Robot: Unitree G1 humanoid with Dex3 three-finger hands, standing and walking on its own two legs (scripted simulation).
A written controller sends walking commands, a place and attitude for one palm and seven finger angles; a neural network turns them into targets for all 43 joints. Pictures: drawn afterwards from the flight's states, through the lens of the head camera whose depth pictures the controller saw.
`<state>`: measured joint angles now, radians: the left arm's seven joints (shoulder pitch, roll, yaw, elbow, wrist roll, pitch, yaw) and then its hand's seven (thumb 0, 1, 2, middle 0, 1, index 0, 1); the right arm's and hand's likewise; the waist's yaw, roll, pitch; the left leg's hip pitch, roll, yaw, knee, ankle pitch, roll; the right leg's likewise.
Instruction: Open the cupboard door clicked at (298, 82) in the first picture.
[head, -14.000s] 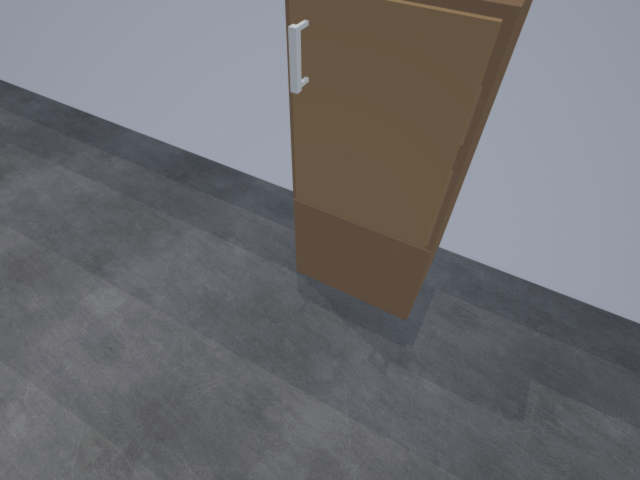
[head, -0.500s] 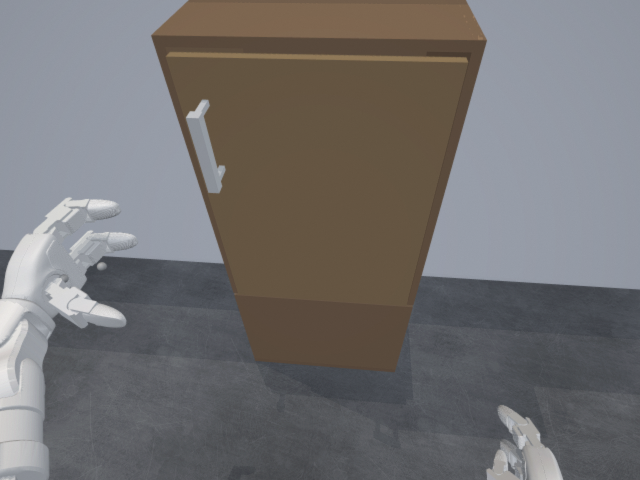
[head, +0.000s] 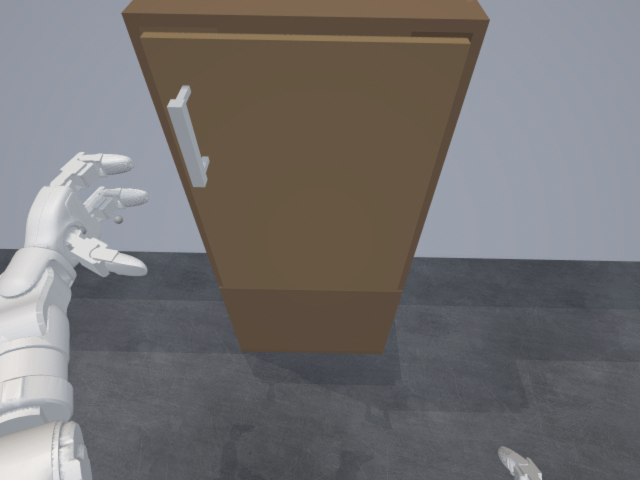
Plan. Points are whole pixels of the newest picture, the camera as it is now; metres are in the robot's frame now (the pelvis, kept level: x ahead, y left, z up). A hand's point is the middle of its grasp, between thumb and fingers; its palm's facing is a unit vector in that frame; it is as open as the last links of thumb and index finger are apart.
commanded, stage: move the hooked fingers beside the handle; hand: left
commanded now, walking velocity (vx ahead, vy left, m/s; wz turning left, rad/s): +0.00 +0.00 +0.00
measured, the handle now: (192, 138) +0.56 +0.21 +0.12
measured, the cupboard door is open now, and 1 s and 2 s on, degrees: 0 0 0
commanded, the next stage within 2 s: none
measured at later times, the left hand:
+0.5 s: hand (144, 178) +0.45 +0.25 +0.14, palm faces +0.00 -1.00 +0.02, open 14.0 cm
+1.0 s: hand (151, 148) +0.52 +0.26 +0.14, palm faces +0.01 -1.00 +0.02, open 14.0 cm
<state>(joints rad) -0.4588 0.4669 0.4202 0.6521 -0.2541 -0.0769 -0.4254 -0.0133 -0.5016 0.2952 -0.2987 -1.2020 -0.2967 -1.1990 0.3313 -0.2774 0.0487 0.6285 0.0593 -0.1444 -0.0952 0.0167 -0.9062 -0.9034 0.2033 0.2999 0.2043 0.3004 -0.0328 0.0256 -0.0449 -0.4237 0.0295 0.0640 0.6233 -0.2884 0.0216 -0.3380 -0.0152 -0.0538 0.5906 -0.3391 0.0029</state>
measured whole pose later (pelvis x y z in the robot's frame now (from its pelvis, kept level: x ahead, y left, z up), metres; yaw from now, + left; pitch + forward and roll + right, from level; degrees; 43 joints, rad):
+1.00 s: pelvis +0.00 -0.01 -0.02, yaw -1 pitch +17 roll -3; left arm -1.07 0.81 0.49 1.34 -0.09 -0.20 -0.47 -0.01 -0.50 0.30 -0.30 -1.20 -0.30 -1.20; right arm 0.42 -0.31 0.05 0.65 0.03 0.02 -0.09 0.01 -0.91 -0.90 0.20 0.30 0.21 0.30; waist -0.19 0.01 -0.06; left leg -0.73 0.07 0.04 0.77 -0.33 0.01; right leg -0.62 0.02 -0.07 0.69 -0.36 -0.01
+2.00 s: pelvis -0.01 -0.01 -0.02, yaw -1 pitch +16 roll -3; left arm -1.04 0.78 0.49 1.31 -0.08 -0.25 -0.41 -0.01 -0.50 0.30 -0.30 -1.20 -0.30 -1.20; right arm 0.44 -0.31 0.05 0.65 0.03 0.04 -0.08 0.01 -0.91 -0.90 0.20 0.30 0.21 0.30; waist -0.20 0.02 -0.06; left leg -0.75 0.08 0.03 0.80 -0.33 0.01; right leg -0.64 0.03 -0.07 0.73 -0.36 -0.01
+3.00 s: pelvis +0.01 +0.01 -0.02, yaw +1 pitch +16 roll -3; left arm -0.99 0.64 0.38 1.22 -0.14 -0.22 -0.32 -0.01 -0.50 0.30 -0.24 -1.19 -0.23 -1.20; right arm 0.41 -0.28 0.04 0.67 0.01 0.04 -0.04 0.01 -0.91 -0.90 0.20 0.30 0.21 0.30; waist -0.14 0.03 -0.09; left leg -0.73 0.05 0.01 0.81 -0.37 0.02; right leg -0.60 0.01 -0.08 0.71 -0.40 0.01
